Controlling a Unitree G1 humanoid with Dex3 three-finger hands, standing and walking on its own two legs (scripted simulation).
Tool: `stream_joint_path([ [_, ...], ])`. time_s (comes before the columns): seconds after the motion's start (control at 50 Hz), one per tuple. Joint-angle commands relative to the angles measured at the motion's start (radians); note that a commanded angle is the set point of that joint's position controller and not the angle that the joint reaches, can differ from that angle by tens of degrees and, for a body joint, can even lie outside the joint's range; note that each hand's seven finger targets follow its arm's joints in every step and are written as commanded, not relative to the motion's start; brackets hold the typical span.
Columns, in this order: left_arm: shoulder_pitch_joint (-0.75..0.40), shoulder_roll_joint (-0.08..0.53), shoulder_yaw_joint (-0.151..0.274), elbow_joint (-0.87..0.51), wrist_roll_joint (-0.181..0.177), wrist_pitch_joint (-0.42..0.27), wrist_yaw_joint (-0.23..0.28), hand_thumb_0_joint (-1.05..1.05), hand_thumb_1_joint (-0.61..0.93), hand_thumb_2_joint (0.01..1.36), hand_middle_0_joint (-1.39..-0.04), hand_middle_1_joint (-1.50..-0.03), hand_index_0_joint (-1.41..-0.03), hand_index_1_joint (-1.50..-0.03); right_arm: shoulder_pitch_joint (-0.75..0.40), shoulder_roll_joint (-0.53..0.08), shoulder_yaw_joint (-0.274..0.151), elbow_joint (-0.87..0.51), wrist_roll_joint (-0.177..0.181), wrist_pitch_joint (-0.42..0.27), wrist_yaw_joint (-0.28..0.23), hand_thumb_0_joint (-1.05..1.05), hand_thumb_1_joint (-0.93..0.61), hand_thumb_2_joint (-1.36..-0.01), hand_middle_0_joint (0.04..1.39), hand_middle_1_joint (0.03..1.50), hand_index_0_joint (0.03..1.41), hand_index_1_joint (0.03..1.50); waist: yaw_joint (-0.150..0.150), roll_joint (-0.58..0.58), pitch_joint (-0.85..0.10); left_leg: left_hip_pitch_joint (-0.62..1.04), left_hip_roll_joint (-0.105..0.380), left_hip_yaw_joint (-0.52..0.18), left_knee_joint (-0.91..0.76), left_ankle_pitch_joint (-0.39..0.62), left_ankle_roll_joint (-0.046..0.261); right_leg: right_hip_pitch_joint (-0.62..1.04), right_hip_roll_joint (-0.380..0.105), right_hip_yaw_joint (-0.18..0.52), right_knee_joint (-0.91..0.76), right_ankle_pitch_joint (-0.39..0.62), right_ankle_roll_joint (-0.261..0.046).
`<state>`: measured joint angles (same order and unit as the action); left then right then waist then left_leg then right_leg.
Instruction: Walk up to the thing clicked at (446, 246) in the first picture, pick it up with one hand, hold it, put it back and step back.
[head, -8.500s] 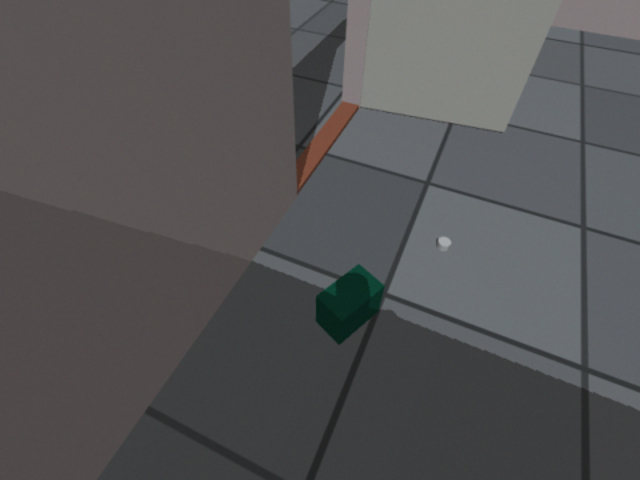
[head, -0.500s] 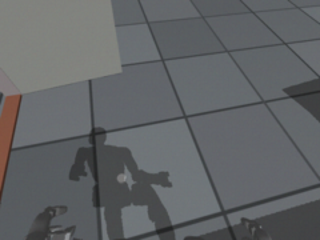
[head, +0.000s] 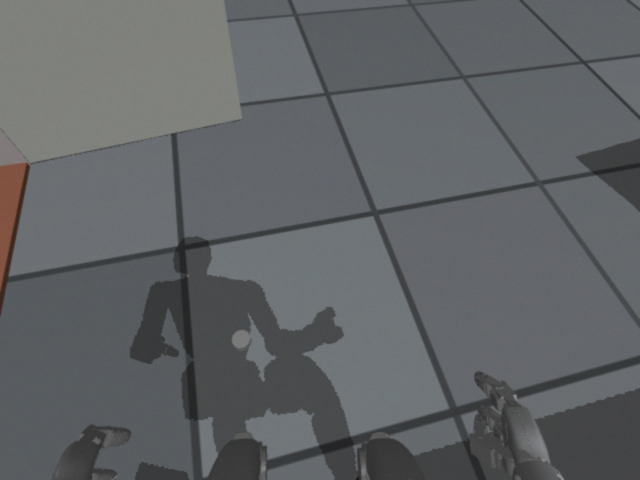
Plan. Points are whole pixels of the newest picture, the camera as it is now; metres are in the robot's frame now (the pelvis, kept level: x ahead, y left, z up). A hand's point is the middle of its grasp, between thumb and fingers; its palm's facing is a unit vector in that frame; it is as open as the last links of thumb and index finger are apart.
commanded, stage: rise first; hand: left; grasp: from above
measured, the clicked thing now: (241, 340) +0.50 +0.19 -0.68
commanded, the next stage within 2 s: none
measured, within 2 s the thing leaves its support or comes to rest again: neither
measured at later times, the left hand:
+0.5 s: hand (154, 438) +0.21 +0.26 -0.27, palm faces -0.39 -0.62 -0.68, open 14.0 cm
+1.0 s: hand (191, 371) +0.35 +0.25 -0.43, palm faces -0.46 -0.13 -0.88, open 14.0 cm
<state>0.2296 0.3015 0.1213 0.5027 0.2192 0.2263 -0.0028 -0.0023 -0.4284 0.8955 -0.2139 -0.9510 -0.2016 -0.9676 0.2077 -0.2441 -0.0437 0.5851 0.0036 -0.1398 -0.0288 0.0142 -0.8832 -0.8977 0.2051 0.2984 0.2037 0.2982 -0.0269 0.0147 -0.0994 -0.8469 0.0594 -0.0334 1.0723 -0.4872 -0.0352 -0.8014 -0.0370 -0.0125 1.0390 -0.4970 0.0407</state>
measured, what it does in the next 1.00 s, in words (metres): lowers itself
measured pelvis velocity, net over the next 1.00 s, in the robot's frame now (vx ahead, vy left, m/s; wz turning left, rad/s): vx -0.09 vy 0.00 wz -0.07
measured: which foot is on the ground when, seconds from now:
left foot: down 0.00-1.00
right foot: down 0.00-1.00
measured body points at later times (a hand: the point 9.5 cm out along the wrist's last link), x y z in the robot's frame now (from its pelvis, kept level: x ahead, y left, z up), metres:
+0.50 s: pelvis -0.03 +0.00 -0.12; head +0.12 +0.01 +0.30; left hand +0.22 +0.29 -0.23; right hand +0.15 -0.27 -0.22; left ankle +0.02 +0.14 -0.66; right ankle +0.00 -0.15 -0.66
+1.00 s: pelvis -0.09 +0.00 -0.29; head +0.13 +0.02 +0.10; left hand +0.37 +0.26 -0.38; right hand -0.02 -0.29 -0.42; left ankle +0.02 +0.14 -0.67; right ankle +0.00 -0.15 -0.67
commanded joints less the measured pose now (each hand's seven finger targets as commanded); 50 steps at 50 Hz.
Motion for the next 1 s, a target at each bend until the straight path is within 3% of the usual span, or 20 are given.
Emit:
stream_joint_path([
  [0.0,0.055,0.174,0.070,-0.189,0.019,0.007,0.022,0.000,-0.500,0.916,-0.181,-0.996,-0.171,-1.008,0.011,-0.133,-0.050,-0.140,0.000,-0.057,-0.016,0.000,-0.911,-0.904,0.200,0.300,0.200,0.300,-0.005,0.042,-0.233,0.124,-0.036,0.038,-0.096,0.234,0.038,0.058,0.039,-0.026,-0.104,0.222,-0.044],
  [0.08,0.100,0.168,0.066,-0.236,0.030,0.024,0.025,0.000,-0.515,0.943,-0.136,-1.030,-0.127,-1.039,0.010,-0.132,-0.050,-0.156,-0.003,-0.067,-0.020,0.000,-0.887,-0.898,0.200,0.300,0.200,0.300,-0.004,0.055,-0.257,0.105,-0.031,0.028,-0.063,0.253,0.033,0.022,0.042,-0.034,-0.053,0.228,-0.046],
  [0.12,0.036,0.180,0.059,-0.275,0.039,0.019,0.030,0.000,-0.533,0.968,-0.118,-1.045,-0.104,-1.060,0.000,-0.131,-0.047,-0.168,-0.004,-0.074,-0.023,0.000,-0.873,-0.895,0.200,0.300,0.200,0.300,-0.022,0.053,-0.262,0.081,-0.030,0.026,-0.035,0.234,0.035,-0.008,0.041,-0.030,-0.037,0.218,-0.045],
  [0.2,-0.049,0.192,0.045,-0.179,0.096,-0.017,0.038,0.000,-0.567,0.989,-0.090,-1.069,-0.078,-1.082,0.000,-0.131,-0.045,-0.148,-0.005,-0.091,-0.024,0.000,-0.886,-0.898,0.200,0.300,0.200,0.300,-0.036,0.021,-0.221,-0.042,-0.038,0.032,0.043,0.143,0.044,-0.115,0.041,-0.023,0.020,0.145,-0.045],
  [0.24,-0.124,0.204,0.045,-0.141,0.146,-0.063,0.046,0.000,-0.561,1.004,-0.092,-1.049,-0.069,-1.073,-0.024,-0.136,-0.043,-0.148,-0.007,-0.106,-0.016,0.000,-0.864,-0.892,0.200,0.300,0.200,0.300,-0.029,0.052,-0.236,-0.096,-0.038,0.019,0.088,0.108,0.038,-0.204,0.040,-0.022,0.095,0.104,-0.052],
  [0.32,-0.237,0.184,-0.001,-0.066,0.244,-0.158,0.072,0.000,-0.544,1.007,-0.084,-1.063,-0.067,-1.081,-0.026,-0.160,-0.059,-0.108,-0.007,-0.131,0.006,0.000,-0.847,-0.888,0.200,0.300,0.200,0.300,-0.036,0.073,-0.340,-0.170,-0.034,-0.003,0.201,0.117,0.028,-0.359,0.039,-0.024,0.257,0.108,-0.059],
  [0.36,-0.285,0.237,0.030,-0.037,0.293,-0.195,0.099,0.000,-0.539,1.000,-0.086,-1.061,-0.073,-1.075,-0.037,-0.173,-0.065,-0.095,-0.006,-0.135,0.013,0.000,-0.851,-0.889,0.200,0.300,0.200,0.300,-0.022,0.080,-0.391,-0.218,-0.034,-0.008,0.251,0.097,0.026,-0.412,0.035,-0.021,0.321,0.095,-0.061],
  [0.38,-0.313,0.241,0.022,-0.027,0.322,-0.208,0.112,0.000,-0.534,0.998,-0.081,-1.065,-0.072,-1.075,-0.042,-0.172,-0.064,-0.091,-0.004,-0.134,0.015,0.000,-0.848,-0.888,0.200,0.300,0.200,0.300,-0.023,0.081,-0.417,-0.252,-0.040,-0.005,0.278,0.082,0.027,-0.436,0.035,-0.018,0.346,0.085,-0.062],
  [0.4,-0.340,0.268,0.037,-0.007,0.348,-0.218,0.126,0.000,-0.548,1.006,-0.087,-1.060,-0.072,-1.076,-0.044,-0.180,-0.068,-0.079,-0.003,-0.132,0.018,0.000,-0.856,-0.891,0.200,0.300,0.200,0.300,-0.019,0.078,-0.443,-0.281,-0.041,-0.002,0.306,0.076,0.029,-0.456,0.036,-0.015,0.368,0.085,-0.062],
  [0.46,-0.431,0.292,0.030,0.021,0.407,-0.233,0.157,0.000,-0.549,1.006,-0.074,-1.083,-0.070,-1.088,-0.044,-0.190,-0.077,-0.052,-0.001,-0.122,0.021,0.000,-0.865,-0.893,0.200,0.300,0.200,0.300,-0.018,0.098,-0.512,-0.329,-0.041,-0.001,0.374,0.077,0.026,-0.540,0.035,-0.014,0.436,0.083,-0.066],
  [0.56,-0.622,0.368,0.046,0.123,0.508,-0.247,0.195,0.000,-0.556,1.009,-0.068,-1.096,-0.071,-1.093,-0.005,-0.199,-0.080,0.003,-0.006,-0.090,0.037,0.000,-0.887,-0.899,0.200,0.300,0.200,0.300,-0.015,0.067,-0.659,-0.446,-0.050,0.027,0.543,0.170,0.045,-0.563,0.039,-0.011,0.533,0.173,-0.059],
  [0.6,-0.702,0.355,0.016,0.197,0.541,-0.255,0.198,0.000,-0.552,1.007,-0.067,-1.095,-0.074,-1.088,0.001,-0.198,-0.082,0.019,-0.014,-0.077,0.045,0.000,-0.890,-0.900,0.200,0.300,0.200,0.300,-0.031,0.036,-0.647,-0.531,-0.050,0.032,0.594,0.125,0.049,-0.589,0.038,-0.013,0.560,0.149,-0.056],
  [0.66,-0.835,0.436,0.035,0.297,0.606,-0.286,0.205,0.000,-0.557,1.010,-0.072,-1.085,-0.079,-1.078,0.022,-0.207,-0.087,0.047,-0.022,-0.056,0.054,0.000,-0.902,-0.904,0.200,0.300,0.200,0.300,-0.032,0.017,-0.657,-0.620,-0.049,0.037,0.664,0.052,0.055,-0.647,0.042,-0.016,0.600,0.081,-0.054],
  [0.68,-0.893,0.422,0.014,0.312,0.625,-0.303,0.205,0.000,-0.548,1.006,-0.071,-1.078,-0.082,-1.068,0.025,-0.205,-0.086,0.045,-0.026,-0.050,0.058,0.000,-0.904,-0.904,0.200,0.300,0.200,0.300,-0.049,0.017,-0.652,-0.657,-0.050,0.034,0.680,0.018,0.056,-0.680,0.043,-0.022,0.617,0.045,-0.055],
  [0.72,-0.969,0.455,0.010,0.367,0.670,-0.329,0.213,0.000,-0.547,1.008,-0.074,-1.074,-0.085,-1.063,0.037,-0.208,-0.083,0.059,-0.031,-0.040,0.064,0.000,-0.907,-0.905,0.200,0.300,0.200,0.300,-0.054,0.020,-0.650,-0.701,-0.050,0.036,0.720,-0.014,0.058,-0.720,0.045,-0.028,0.646,0.008,-0.054],
  [0.76,-1.024,0.502,0.027,0.413,0.701,-0.354,0.226,0.000,-0.546,1.015,-0.088,-1.057,-0.093,-1.052,0.048,-0.210,-0.083,0.063,-0.037,-0.027,0.068,0.000,-0.910,-0.906,0.200,0.300,0.200,0.300,-0.055,-0.016,-0.671,-0.746,-0.050,0.040,0.756,-0.040,0.062,-0.717,0.050,-0.029,0.657,-0.027,-0.051],
  [0.8,-1.104,0.495,-0.002,0.439,0.738,-0.375,0.234,0.000,-0.550,1.022,-0.083,-1.058,-0.088,-1.053,0.058,-0.212,-0.079,0.069,-0.045,-0.016,0.074,0.000,-0.910,-0.906,0.200,0.300,0.200,0.300,-0.071,0.031,-0.675,-0.762,-0.052,0.038,0.775,-0.068,0.057,-0.773,0.052,-0.041,0.696,-0.057,-0.057],
  [0.84,-1.151,0.545,0.017,0.475,0.778,-0.387,0.254,0.000,-0.550,1.027,-0.073,-1.051,-0.079,-1.046,0.071,-0.222,-0.078,0.081,-0.050,-0.003,0.074,0.000,-0.907,-0.906,0.200,0.300,0.200,0.300,-0.074,0.044,-0.664,-0.767,-0.050,0.031,0.796,-0.100,0.057,-0.832,0.056,-0.056,0.720,-0.098,-0.059],
  [0.9,-1.262,0.584,0.013,0.493,0.829,-0.400,0.281,0.000,-0.546,1.028,-0.079,-1.039,-0.081,-1.037,0.084,-0.223,-0.072,0.090,-0.061,0.019,0.079,0.000,-0.908,-0.907,0.200,0.300,0.200,0.300,-0.095,0.090,-0.695,-0.781,-0.052,0.032,0.826,-0.113,0.057,-0.858,0.060,-0.065,0.759,-0.105,-0.061],
  [0.98,-1.326,0.604,0.009,0.556,0.892,-0.402,0.309,0.000,-0.547,1.029,-0.074,-1.021,-0.075,-1.020,0.106,-0.228,-0.060,0.114,-0.078,0.048,0.087,0.000,-0.906,-0.908,0.200,0.300,0.200,0.300,-0.116,0.144,-0.685,-0.784,-0.052,0.024,0.860,-0.093,0.056,-0.919,0.060,-0.086,0.819,-0.075,-0.066],
])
